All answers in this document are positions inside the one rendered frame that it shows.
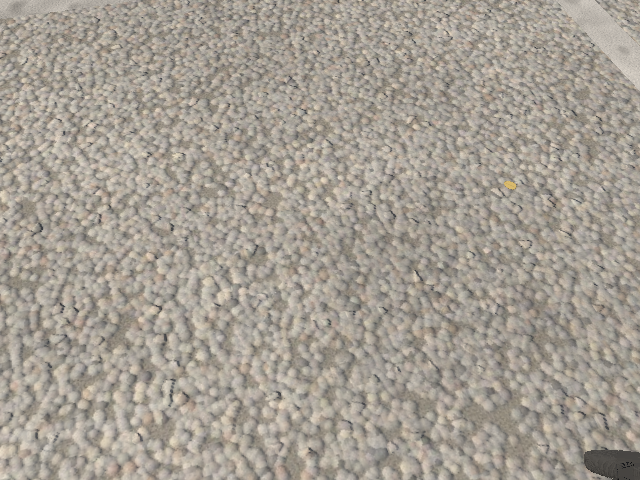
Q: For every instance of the robot right hand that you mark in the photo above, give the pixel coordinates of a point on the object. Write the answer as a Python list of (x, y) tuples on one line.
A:
[(619, 465)]

